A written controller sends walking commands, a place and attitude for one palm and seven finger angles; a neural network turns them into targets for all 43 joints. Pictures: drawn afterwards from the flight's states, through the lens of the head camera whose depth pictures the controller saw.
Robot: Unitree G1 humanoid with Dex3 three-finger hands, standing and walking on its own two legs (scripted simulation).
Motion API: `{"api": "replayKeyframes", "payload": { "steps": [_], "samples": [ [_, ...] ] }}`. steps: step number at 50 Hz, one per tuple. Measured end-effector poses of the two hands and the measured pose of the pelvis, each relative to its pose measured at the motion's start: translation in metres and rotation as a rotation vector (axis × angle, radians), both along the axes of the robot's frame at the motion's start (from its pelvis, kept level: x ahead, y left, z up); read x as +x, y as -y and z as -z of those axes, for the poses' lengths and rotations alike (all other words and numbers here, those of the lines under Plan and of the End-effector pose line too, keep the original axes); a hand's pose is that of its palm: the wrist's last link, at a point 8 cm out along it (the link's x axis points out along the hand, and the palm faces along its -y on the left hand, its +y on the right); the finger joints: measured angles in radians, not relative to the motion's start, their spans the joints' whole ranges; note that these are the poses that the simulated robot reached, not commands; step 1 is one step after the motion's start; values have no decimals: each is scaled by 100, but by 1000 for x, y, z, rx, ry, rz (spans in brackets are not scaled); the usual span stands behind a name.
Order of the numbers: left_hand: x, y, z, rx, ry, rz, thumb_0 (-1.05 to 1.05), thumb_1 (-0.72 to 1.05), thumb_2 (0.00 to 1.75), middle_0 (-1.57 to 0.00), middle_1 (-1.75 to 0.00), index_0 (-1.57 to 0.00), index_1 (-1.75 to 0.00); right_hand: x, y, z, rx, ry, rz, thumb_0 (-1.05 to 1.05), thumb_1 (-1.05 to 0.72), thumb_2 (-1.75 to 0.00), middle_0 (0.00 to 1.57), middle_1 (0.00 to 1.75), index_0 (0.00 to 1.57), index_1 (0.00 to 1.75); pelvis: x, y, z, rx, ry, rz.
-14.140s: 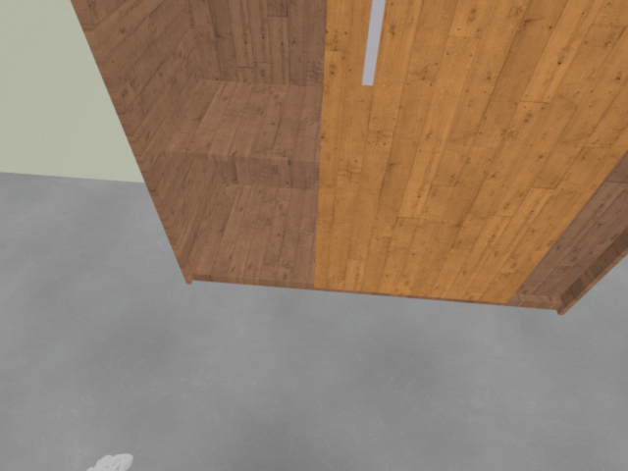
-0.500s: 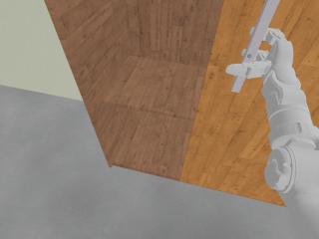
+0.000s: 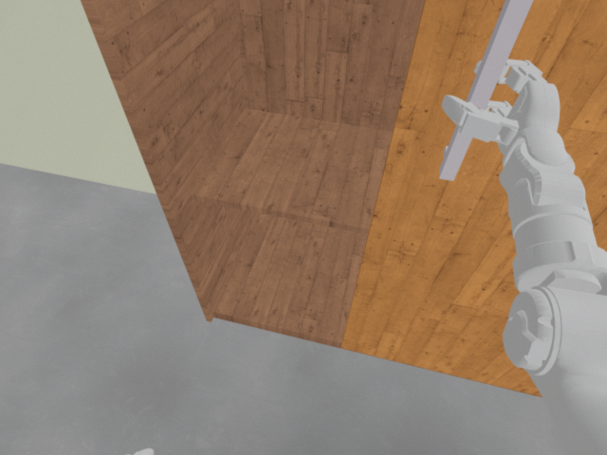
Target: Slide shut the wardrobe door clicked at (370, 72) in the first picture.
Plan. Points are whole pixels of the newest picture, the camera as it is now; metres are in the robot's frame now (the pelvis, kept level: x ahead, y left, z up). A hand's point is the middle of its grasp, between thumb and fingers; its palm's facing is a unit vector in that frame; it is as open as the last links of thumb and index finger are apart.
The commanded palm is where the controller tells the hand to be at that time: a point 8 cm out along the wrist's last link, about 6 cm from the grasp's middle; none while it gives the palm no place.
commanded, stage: grip the handle and tug to test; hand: right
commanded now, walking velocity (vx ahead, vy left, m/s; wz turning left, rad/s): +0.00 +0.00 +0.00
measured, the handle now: (488, 62) +0.53 -0.14 +0.27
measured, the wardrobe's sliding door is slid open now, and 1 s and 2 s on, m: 0.47 0.47 0.47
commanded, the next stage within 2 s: tug the door sideways, standing still in 0.92 s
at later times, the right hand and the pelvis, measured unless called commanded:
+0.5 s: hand (457, 111) +0.49 -0.11 +0.23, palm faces +0.11 +0.99 +0.03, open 5.3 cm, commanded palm +0.46 -0.18 +0.23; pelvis +0.00 +0.01 +0.00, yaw +1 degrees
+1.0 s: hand (458, 116) +0.48 -0.11 +0.23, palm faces +0.11 +0.99 +0.02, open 5.9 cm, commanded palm +0.43 -0.17 +0.23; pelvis +0.04 +0.01 +0.01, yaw +3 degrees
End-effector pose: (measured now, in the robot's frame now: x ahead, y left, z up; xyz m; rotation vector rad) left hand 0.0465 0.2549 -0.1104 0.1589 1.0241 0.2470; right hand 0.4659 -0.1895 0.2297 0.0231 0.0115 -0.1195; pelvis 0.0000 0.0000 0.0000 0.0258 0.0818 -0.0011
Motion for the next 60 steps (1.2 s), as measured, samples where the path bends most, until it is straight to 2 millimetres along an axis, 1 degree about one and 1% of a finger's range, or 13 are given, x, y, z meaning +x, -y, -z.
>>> {"api": "replayKeyframes", "payload": {
  "steps": [3, 8, 15, 23, 29, 33, 36, 39, 43, 47, 53, 57, 60],
  "samples": [
    [2, 0, 0, 0, -1, 3, 1, 91, 90, -20, -30, -20, -30, 0, -1, 0, -5, 3, -6, 0, -39, -69, 40, 133, 39, 133, 2, 0, 0, 0, 0, 2],
    [7, 0, 1, -1, 0, 14, 1, 91, 90, -20, -30, -20, -30, -2, -12, 0, 10, 3, -31, 0, -55, -77, 42, 136, 41, 136, 3, 0, 0, -1, 3, 5],
    [13, 0, -1, -10, 41, -5, 1, 91, 90, -20, -30, -20, -30, -4, -22, -1, 8, 3, -21, 2, -70, -84, 44, 139, 44, 139, 3, -2, -1, -5, 14, -11],
    [11, -3, -1, -14, 45, -32, 1, 91, 90, -20, -30, -20, -30, -6, -24, -1, 3, -2, -9, 2, -74, -82, 39, 140, 44, 140, 3, -5, -2, -8, 26, -24],
    [8, -9, -1, -5, 24, -44, 1, 91, 90, -20, -30, -20, -30, -6, -24, -1, 5, 3, -10, 2, -74, -81, 39, 140, 44, 140, 6, -8, -3, -10, 29, -28],
    [11, -13, -2, -3, 27, -58, 1, 91, 90, -20, -30, -20, -30, -6, -25, -1, 4, 11, -6, 2, -75, -80, 38, 140, 43, 140, 10, -9, -4, -12, 32, -35],
    [18, -15, -3, -3, 35, -64, 1, 91, 90, -20, -30, -20, -30, -7, -25, -1, 4, 16, -6, 2, -76, -79, 37, 140, 41, 140, 14, -9, -5, -14, 35, -41],
    [29, -16, -5, -5, 50, -64, 1, 91, 90, -20, -30, -20, -30, -8, -25, -1, 2, 20, -5, 2, -76, -78, 36, 140, 39, 140, 20, -9, -6, -16, 37, -46],
    [50, -15, -7, -11, 76, -55, 1, 91, 90, -20, -30, -20, -30, -11, -24, -1, 4, 24, -8, 2, -75, -77, 34, 140, 38, 140, 28, -10, -6, -20, 41, -51],
    [78, -13, -11, -21, 114, -34, 1, 91, 90, -20, -30, -20, -30, -15, -25, -1, -12, 20, -6, 2, -76, -77, 32, 140, 33, 137, 37, -10, -7, -22, 46, -50],
    [125, -6, -18, -31, 172, 15, 1, 91, 90, -20, -30, -20, -30, -18, -26, -2, -7, 12, -8, 2, -77, -78, 27, 136, 29, 133, 51, -11, -8, -25, 50, -45],
    [154, -1, -21, -21, 190, 77, 1, 91, 90, -20, -30, -20, -30, -18, -26, -3, -6, 3, -1, 2, -75, -79, 28, 136, 30, 134, 57, -13, -6, -25, 51, -17],
    [171, 4, -21, -17, 192, 123, 1, 91, 90, -20, -30, -20, -30, -17, -26, -4, -10, -10, 13, 3, -74, -81, 30, 135, 33, 135, 59, -13, -6, -25, 49, 6]
  ]
}}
